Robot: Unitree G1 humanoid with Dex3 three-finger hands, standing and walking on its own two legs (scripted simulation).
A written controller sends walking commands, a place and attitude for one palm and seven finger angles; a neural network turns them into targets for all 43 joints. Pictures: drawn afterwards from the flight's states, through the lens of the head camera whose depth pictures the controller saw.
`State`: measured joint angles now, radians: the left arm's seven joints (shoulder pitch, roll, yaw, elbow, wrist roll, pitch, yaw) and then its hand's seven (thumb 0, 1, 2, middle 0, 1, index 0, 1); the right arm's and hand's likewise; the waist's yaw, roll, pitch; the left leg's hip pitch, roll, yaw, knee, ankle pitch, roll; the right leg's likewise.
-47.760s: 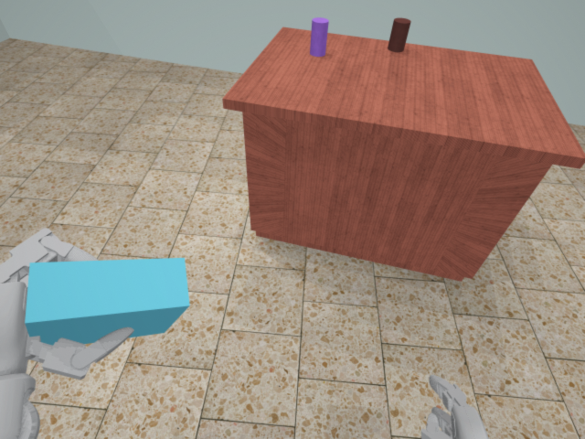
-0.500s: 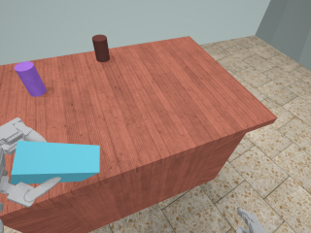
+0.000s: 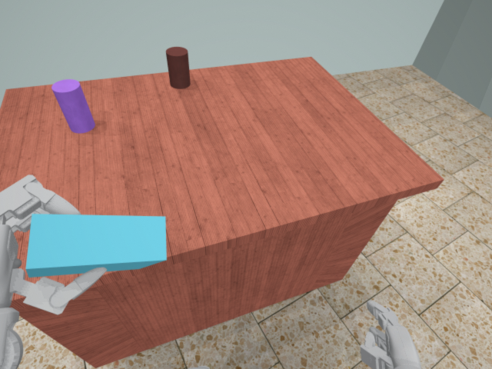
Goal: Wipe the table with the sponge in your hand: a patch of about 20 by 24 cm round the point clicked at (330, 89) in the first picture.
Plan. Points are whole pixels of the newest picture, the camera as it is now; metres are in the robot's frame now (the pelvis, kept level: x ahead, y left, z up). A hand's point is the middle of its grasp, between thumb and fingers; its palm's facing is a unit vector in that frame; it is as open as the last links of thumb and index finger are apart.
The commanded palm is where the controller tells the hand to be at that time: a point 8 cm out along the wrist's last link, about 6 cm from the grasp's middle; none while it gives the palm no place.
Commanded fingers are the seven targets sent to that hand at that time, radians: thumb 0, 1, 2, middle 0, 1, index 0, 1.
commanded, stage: step back with the hand held close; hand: left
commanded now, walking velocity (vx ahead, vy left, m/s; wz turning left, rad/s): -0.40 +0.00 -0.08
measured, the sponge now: (116, 246) +0.24 +0.19 +0.14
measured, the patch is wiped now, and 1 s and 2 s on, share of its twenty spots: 1.00 1.00 1.00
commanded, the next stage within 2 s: stop stepping back and stand still in 0.60 s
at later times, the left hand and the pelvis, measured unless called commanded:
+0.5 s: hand (37, 307) +0.15 +0.22 +0.17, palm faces +0.28 -0.87 -0.41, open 9.6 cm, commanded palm +0.08 +0.28 +0.20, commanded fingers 0.00 0.10 1.30 -1.20 -1.60 -1.20 -1.60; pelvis -0.08 +0.00 +0.01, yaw +1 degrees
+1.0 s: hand out of the picture -0.03 +0.20 +0.17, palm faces +0.31 -0.88 -0.36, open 9.6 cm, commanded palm -0.07 +0.25 +0.20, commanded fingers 0.00 0.10 1.30 -1.20 -1.60 -1.20 -1.60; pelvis -0.24 -0.03 +0.01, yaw -3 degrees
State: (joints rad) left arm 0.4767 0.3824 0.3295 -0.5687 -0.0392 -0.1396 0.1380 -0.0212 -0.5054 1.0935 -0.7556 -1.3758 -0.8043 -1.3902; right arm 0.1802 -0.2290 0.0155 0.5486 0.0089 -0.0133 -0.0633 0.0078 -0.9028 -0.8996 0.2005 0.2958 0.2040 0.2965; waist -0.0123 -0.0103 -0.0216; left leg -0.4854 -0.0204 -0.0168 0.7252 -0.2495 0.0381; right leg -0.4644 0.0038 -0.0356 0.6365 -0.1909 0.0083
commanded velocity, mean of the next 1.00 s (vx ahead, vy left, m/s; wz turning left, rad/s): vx -0.17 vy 0.03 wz -0.04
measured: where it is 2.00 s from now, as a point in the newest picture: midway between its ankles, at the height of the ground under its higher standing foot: outside the picture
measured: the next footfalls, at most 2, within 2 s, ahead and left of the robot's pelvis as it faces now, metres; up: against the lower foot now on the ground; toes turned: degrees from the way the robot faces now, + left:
right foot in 0.20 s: +0.01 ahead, -0.13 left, +0.00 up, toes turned +2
left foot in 0.48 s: -0.05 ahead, +0.13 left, +0.00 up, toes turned +1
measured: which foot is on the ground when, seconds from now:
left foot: down 0.00-0.26, up 0.28-0.46, down 0.48-0.76, up 0.78-1.00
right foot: down 0.00-0.04, up 0.06-0.18, down 0.20-0.50, up 0.52-0.72, down 0.74-1.00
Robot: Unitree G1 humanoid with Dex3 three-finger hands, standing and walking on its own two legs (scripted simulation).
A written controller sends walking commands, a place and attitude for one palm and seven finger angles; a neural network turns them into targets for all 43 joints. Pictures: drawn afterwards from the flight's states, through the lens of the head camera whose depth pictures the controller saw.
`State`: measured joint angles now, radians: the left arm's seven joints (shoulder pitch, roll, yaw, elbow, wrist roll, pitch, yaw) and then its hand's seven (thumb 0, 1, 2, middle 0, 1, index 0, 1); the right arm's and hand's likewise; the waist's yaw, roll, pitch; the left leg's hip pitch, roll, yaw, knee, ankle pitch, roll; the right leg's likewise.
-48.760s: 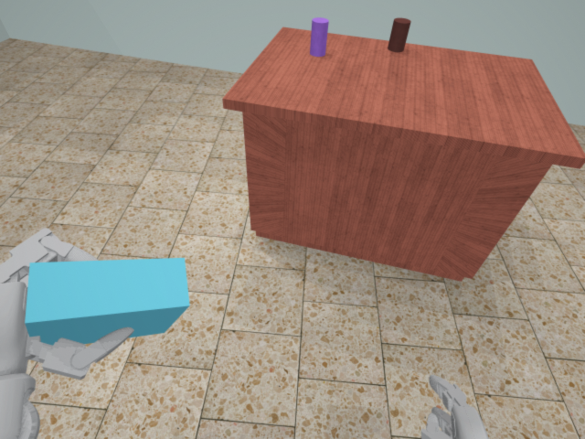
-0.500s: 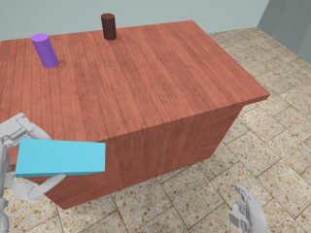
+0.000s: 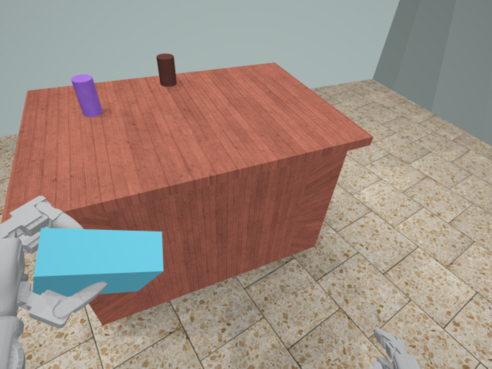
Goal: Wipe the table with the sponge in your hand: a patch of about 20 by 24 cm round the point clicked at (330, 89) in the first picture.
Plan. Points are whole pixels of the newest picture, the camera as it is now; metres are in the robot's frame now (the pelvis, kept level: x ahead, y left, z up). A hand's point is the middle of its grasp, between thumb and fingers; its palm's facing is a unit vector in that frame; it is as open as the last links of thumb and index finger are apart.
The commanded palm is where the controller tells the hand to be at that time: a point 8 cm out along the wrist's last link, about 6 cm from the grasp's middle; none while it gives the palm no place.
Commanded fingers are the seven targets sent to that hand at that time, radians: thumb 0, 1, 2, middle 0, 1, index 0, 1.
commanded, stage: stop stepping back and stand still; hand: left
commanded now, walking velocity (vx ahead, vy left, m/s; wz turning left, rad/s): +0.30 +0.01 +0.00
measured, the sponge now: (116, 264) +0.23 +0.19 +0.13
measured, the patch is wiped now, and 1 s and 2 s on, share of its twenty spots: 1.00 1.00 1.00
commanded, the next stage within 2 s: stand and wait in 1.84 s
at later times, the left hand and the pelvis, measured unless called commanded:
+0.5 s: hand out of the picture +0.06 +0.22 +0.16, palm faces +0.34 -0.87 -0.36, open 9.6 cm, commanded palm +0.02 +0.26 +0.19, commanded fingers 0.00 0.10 1.30 -1.20 -1.60 -1.20 -1.60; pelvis -0.14 -0.01 -0.02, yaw +0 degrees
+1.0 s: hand out of the picture +0.00 +0.23 +0.18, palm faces +0.37 -0.87 -0.33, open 9.6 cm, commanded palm -0.04 +0.27 +0.19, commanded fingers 0.00 0.10 1.30 -1.20 -1.60 -1.20 -1.60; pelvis -0.20 -0.01 -0.01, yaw -1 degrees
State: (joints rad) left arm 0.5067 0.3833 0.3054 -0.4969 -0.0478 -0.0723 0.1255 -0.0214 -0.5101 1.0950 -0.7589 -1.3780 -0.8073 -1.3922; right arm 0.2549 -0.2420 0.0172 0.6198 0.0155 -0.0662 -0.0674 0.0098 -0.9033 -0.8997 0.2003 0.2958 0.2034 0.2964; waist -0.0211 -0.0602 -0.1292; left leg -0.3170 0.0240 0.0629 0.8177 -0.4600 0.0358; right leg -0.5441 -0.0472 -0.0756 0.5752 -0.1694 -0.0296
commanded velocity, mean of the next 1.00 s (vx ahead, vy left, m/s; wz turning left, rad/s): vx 0.22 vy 0.00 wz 0.00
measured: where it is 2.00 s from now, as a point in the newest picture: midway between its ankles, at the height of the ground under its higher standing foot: outside the picture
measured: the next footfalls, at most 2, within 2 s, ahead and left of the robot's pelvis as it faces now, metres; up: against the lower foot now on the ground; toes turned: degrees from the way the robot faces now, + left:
left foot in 0.04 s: -0.12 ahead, +0.12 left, +0.00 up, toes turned +1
right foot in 0.26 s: +0.04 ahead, -0.14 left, +0.00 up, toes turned -1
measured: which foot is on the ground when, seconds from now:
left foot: up 0.00-0.02, down 0.04-1.00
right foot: down 0.00-0.04, up 0.06-0.24, down 0.26-0.48, up 0.50-0.76, down 0.78-1.00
